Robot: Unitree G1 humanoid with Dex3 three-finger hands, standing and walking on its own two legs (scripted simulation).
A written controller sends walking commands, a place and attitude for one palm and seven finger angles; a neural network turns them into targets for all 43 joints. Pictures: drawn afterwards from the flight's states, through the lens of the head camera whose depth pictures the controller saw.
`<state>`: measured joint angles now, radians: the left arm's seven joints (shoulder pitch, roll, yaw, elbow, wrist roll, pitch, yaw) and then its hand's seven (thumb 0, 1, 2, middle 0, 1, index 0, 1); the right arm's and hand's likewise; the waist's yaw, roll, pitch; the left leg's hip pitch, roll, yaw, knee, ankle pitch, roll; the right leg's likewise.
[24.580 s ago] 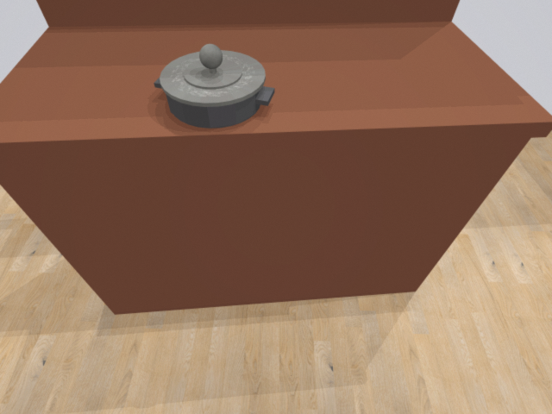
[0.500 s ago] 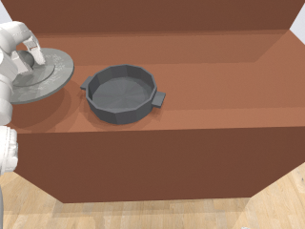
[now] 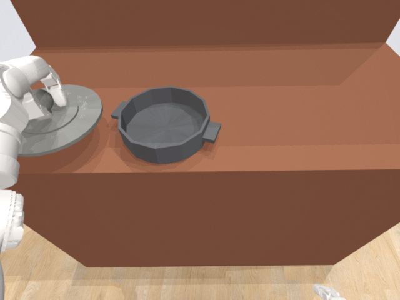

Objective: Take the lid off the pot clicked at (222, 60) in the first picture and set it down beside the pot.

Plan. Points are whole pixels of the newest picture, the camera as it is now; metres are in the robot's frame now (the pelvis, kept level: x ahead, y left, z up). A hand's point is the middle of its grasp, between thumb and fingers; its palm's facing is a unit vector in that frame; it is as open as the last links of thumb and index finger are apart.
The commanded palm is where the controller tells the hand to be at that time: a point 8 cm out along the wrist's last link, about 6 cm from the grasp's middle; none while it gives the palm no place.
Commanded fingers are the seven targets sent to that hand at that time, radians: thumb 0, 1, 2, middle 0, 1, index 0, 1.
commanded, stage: lower the lid onto the table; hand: left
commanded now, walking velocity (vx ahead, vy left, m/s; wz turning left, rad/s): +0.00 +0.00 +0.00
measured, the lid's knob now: (40, 100) +0.45 +0.31 +0.18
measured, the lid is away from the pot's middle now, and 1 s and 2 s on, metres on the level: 0.23 0.22 0.22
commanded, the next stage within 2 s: open the fingers wide in 0.90 s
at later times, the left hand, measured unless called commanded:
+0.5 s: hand (50, 111) +0.44 +0.30 +0.16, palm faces -0.39 -0.16 -0.91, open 6.2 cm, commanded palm +0.44 +0.31 +0.23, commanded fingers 0.00 0.74 0.90 -0.91 -1.04 -0.99 -1.05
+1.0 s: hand (58, 118) +0.44 +0.30 +0.13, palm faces -0.42 -0.17 -0.89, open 6.0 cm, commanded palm +0.45 +0.30 +0.19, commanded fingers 0.00 0.72 0.90 -0.90 -1.03 -0.98 -1.04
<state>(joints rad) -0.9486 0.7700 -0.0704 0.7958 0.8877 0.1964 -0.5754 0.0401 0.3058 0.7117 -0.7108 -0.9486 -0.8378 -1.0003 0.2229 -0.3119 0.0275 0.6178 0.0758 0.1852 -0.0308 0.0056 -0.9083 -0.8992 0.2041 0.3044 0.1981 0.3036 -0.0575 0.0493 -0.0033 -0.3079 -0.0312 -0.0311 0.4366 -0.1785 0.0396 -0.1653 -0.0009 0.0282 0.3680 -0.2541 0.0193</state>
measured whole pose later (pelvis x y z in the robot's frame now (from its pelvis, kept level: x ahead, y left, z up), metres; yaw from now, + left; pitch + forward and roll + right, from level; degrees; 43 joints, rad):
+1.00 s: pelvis +0.00 +0.01 +0.00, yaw +0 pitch +6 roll -2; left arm -0.99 0.74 -0.09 1.01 0.91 0.04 -0.50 0.02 0.32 0.71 -0.72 -0.98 -0.87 -1.02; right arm 0.25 -0.30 0.02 0.67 0.07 0.20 -0.03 0.00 -0.91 -0.90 0.20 0.30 0.20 0.30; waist -0.09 0.03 -0.02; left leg -0.38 -0.03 -0.02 0.48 -0.20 0.05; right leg -0.23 0.00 0.04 0.39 -0.26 0.03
